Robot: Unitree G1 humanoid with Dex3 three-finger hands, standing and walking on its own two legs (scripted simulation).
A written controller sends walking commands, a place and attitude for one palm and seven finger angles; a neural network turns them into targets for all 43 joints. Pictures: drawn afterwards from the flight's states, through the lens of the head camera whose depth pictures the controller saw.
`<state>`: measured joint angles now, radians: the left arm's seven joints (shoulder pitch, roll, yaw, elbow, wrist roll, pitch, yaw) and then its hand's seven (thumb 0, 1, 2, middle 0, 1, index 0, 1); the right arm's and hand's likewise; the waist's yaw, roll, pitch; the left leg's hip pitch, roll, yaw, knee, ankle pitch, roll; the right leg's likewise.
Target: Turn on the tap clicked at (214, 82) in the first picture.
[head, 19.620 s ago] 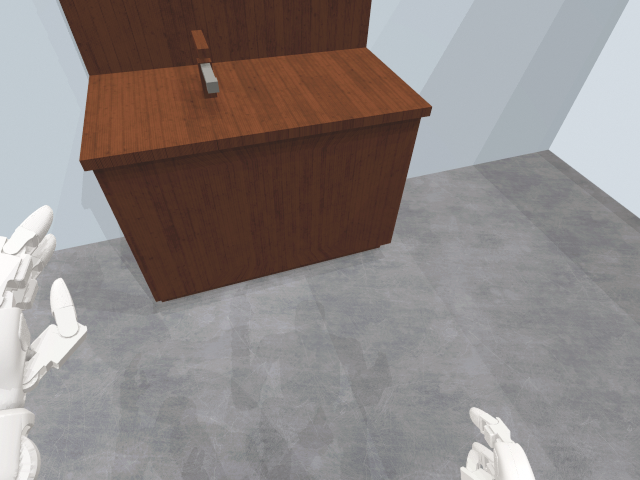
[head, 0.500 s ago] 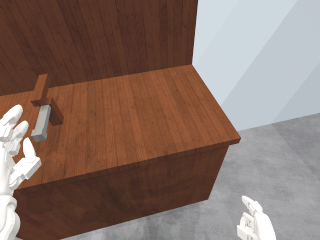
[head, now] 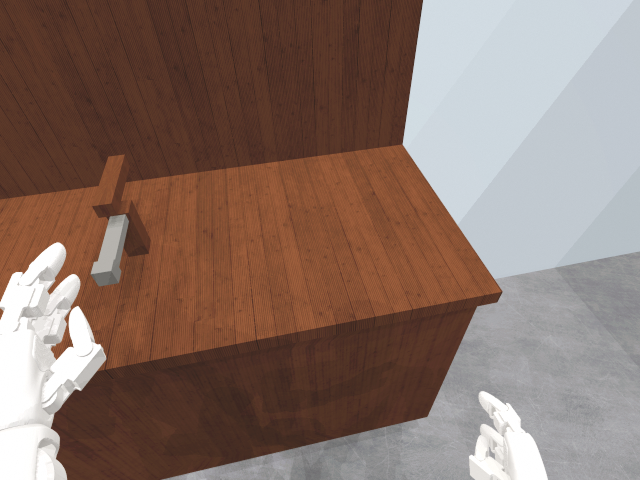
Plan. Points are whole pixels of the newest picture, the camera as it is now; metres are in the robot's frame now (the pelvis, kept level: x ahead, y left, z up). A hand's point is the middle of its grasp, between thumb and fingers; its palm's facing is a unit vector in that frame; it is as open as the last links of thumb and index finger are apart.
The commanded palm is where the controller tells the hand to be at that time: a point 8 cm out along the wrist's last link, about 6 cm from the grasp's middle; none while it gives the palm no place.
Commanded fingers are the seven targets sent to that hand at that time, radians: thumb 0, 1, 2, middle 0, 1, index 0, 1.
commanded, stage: turn the palm inward beside the body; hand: left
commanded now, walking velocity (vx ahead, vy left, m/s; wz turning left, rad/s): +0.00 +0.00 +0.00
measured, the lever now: (106, 272) +0.36 +0.37 +0.05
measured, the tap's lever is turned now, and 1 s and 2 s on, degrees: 0 0 0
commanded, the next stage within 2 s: reach beside the lever's end, fingers flat in 0.98 s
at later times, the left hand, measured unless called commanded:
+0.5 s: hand (103, 381) +0.17 +0.23 +0.13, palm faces +0.49 -0.86 -0.14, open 7.4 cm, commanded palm +0.11 +0.27 +0.15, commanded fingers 0.00 0.90 0.90 -0.20 -0.30 -0.20 -0.30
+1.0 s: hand (114, 371) +0.18 +0.22 +0.14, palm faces +0.50 -0.86 -0.12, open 7.4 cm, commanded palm +0.12 +0.26 +0.15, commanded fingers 0.00 0.90 0.90 -0.20 -0.30 -0.20 -0.30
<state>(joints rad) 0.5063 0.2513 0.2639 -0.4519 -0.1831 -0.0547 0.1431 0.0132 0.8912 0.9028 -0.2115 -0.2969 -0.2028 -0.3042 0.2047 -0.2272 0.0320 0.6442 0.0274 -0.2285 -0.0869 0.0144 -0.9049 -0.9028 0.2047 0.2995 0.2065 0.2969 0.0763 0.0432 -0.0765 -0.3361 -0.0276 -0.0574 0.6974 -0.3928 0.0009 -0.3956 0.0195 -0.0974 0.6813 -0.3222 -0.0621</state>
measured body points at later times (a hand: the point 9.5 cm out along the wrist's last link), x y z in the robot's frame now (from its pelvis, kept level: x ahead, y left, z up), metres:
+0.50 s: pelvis -0.01 +0.00 +0.00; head -0.03 -0.02 +0.45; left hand +0.14 +0.27 +0.14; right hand +0.19 -0.21 -0.07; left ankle -0.02 +0.12 -0.72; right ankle +0.02 -0.08 -0.72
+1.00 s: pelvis +0.00 -0.01 +0.00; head -0.02 -0.03 +0.45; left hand +0.14 +0.27 +0.15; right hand +0.20 -0.22 -0.07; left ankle -0.02 +0.12 -0.72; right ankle +0.02 -0.08 -0.72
